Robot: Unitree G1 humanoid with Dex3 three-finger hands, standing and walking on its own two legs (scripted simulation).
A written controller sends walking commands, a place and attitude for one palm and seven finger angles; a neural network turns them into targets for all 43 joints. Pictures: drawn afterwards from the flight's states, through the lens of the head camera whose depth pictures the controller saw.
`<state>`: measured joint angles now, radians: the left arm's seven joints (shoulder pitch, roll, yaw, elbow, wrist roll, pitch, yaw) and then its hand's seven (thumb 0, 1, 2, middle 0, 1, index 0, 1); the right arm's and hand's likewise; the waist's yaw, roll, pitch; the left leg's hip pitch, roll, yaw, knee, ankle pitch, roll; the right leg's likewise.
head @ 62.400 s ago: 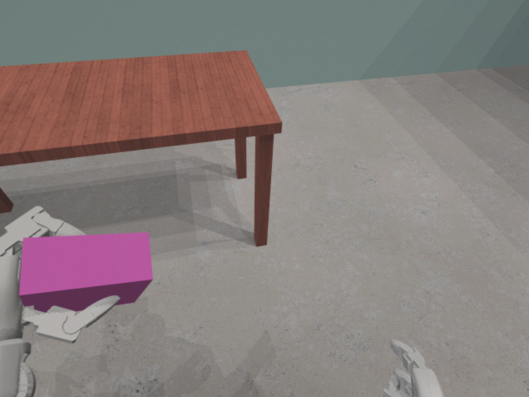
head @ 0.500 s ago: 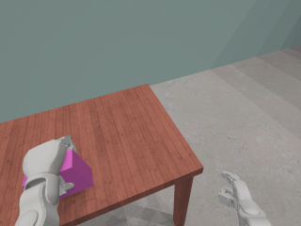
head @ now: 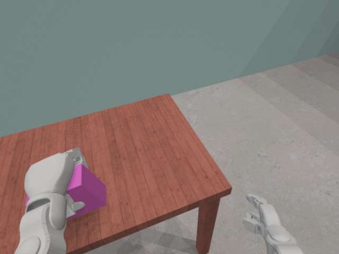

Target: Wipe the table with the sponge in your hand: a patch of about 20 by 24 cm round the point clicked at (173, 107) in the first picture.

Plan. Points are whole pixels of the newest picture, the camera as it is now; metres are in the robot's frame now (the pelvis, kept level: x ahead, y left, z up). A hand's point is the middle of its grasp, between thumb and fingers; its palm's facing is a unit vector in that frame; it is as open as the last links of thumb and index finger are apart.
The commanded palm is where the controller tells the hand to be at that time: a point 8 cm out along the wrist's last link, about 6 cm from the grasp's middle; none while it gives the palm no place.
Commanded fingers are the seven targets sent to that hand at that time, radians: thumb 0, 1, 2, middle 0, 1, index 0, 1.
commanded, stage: bring the sponge back beside the body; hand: left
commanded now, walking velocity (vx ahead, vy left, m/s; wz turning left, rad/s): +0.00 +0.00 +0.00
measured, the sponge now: (74, 197) +0.20 +0.27 +0.05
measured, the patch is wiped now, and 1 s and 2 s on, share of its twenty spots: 1.00 1.00 1.00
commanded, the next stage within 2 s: step back with the hand held close in 1.34 s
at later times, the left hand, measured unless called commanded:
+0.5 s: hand (62, 189) +0.19 +0.27 +0.10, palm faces +0.11 -0.18 -0.98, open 9.5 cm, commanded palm +0.15 +0.27 +0.18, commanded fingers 0.00 0.10 1.30 -1.20 -1.60 -1.20 -1.60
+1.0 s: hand (58, 191) +0.18 +0.27 +0.11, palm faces +0.11 -0.16 -0.98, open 9.5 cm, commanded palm +0.14 +0.27 +0.18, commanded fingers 0.00 0.10 1.30 -1.20 -1.60 -1.20 -1.60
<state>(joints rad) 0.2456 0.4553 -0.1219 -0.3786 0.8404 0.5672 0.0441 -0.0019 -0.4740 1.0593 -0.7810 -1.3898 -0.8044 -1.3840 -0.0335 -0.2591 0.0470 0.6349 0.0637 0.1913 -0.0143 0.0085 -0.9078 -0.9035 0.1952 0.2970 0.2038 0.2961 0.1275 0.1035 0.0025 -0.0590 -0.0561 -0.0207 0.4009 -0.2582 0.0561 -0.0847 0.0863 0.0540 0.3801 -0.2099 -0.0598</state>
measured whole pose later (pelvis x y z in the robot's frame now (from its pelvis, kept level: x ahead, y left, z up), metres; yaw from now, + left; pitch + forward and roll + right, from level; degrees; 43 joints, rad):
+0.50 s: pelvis -0.01 -0.01 +0.00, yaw +0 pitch -5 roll +0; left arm 0.26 0.48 -0.08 -0.37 0.83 0.56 0.02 0.00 -0.47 1.06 -0.78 -1.39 -0.80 -1.38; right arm -0.03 -0.27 0.04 0.63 0.07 0.17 -0.03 0.01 -0.91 -0.90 0.19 0.30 0.20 0.30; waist 0.12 0.11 0.01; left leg -0.07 -0.05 -0.03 0.41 -0.25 0.05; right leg -0.09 0.09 0.05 0.38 -0.20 -0.07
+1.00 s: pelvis -0.01 -0.01 +0.00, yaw +0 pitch -5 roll +0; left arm 0.31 0.51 -0.05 -0.42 0.82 0.52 0.00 0.00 -0.47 1.06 -0.78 -1.39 -0.80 -1.38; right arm -0.02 -0.27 0.04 0.63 0.06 0.16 -0.03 0.01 -0.91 -0.90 0.20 0.30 0.20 0.30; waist 0.13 0.11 0.00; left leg -0.07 -0.05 -0.03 0.41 -0.25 0.05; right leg -0.09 0.09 0.04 0.39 -0.21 -0.07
